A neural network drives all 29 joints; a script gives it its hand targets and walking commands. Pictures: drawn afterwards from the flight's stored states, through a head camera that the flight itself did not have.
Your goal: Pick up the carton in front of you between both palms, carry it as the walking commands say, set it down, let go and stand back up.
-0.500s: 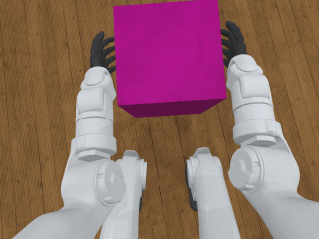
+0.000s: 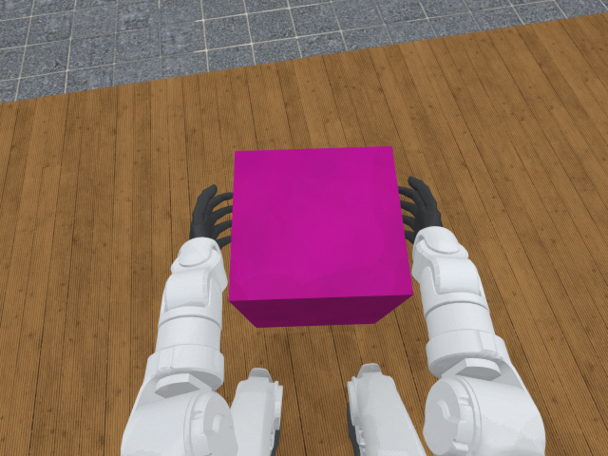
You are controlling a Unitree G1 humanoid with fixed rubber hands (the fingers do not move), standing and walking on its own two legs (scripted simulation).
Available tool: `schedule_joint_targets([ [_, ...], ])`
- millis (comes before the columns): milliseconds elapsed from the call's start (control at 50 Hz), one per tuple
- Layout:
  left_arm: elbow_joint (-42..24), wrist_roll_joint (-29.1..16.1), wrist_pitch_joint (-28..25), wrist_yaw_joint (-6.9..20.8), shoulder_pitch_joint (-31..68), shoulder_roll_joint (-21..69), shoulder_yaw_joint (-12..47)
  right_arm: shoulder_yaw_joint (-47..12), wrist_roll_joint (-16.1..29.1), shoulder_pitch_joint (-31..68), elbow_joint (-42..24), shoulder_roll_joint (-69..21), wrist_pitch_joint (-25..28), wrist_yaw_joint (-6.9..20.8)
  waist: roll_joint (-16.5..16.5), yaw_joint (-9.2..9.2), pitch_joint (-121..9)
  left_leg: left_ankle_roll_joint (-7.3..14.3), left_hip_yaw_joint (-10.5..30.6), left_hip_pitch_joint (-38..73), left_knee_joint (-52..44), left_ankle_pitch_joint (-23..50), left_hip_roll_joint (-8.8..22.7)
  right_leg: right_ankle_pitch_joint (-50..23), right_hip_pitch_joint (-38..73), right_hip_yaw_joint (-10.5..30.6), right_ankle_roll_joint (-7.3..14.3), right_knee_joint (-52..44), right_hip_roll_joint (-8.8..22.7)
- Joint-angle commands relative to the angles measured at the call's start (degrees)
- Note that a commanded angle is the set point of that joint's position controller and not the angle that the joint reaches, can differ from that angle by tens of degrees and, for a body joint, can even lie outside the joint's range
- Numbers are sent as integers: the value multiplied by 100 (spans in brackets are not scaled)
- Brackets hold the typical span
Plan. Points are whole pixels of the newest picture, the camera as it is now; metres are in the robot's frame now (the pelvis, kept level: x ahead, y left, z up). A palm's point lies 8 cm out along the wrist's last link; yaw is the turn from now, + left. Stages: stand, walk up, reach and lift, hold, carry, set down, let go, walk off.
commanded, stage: reach and lift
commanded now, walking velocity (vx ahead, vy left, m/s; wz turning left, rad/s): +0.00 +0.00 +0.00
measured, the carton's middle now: (314, 249) +0.42 +0.00 -0.10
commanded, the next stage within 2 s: hold in 1.70 s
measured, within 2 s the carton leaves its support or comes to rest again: neither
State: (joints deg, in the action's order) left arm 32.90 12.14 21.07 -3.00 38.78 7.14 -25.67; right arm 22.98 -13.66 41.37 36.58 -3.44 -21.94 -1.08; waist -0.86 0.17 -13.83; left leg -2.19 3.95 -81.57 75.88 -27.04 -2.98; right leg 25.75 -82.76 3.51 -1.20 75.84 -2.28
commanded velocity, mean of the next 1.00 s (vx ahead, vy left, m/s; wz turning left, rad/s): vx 0.00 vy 0.00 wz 0.00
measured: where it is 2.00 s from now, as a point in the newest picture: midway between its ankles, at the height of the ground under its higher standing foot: outside the picture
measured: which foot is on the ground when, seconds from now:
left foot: down 0.00-1.00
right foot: down 0.00-1.00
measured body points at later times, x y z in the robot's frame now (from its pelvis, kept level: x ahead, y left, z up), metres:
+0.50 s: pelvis +0.05 +0.01 +0.12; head +0.08 +0.00 +0.57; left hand +0.37 +0.15 +0.11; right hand +0.37 -0.15 +0.11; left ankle +0.06 +0.13 -0.59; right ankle +0.07 -0.12 -0.59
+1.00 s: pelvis +0.04 +0.01 +0.15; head +0.02 +0.00 +0.60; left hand +0.36 +0.15 +0.17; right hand +0.35 -0.15 +0.16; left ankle +0.06 +0.13 -0.59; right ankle +0.07 -0.12 -0.59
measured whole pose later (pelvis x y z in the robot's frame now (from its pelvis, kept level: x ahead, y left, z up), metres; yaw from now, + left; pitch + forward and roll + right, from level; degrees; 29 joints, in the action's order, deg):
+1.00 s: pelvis +0.04 +0.01 +0.15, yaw -1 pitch -4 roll +0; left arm 22.3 17.6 34.4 1.4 19.8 10.0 -18.6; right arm 18.6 -17.9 19.5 22.2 -9.8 -34.9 0.8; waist -0.3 0.2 1.4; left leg -0.7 4.3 -10.2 27.2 -13.0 -1.0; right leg 11.8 -11.2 4.3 -0.8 26.9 -0.9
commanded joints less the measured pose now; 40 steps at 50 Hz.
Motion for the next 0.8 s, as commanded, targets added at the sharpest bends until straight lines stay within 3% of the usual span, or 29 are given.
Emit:
schedule_joint_targets([
  [0, 336, -817, -47, 1454, 3319, 6029, 3424, -3149, 912, 2995, 173, -6315, 121, 1407, 151, -51, -3866, 97, -383, 2331, -1271, 1113, -675, -1312, 3291, -268, 54, -1252, -656],
  [320, -113, -738, 137, 1551, 1507, 6075, 3907, -3665, 893, 1320, -439, -6316, -33, 1456, 130, -39, -2399, 171, -28, 4947, -3270, 2110, -460, -2184, 5542, 9, 120, -3221, -493],
  [560, -864, -937, 789, 1616, 412, 5988, 4366, -4143, 1100, 346, -1334, -6140, -680, 1493, 43, -6, -1047, 173, 61, 6877, -4804, 2743, -277, -2662, 7245, 68, 75, -4735, -359],
  [680, -893, -809, 1197, 1667, 211, 5742, 4064, -3840, 970, 114, -1434, -5957, -1103, 1510, 70, -29, 69, 188, 31, 7157, -5356, 2139, -211, -2024, 7463, 11, 137, -5284, -329],
  [780, -708, -625, 1251, 1750, 670, 5711, 3678, -3457, 810, 572, -1196, -5930, -1157, 1604, 23, -5, 481, 239, -27, 7048, -5466, 1397, -173, -1354, 7430, -43, 175, -5365, -294],
])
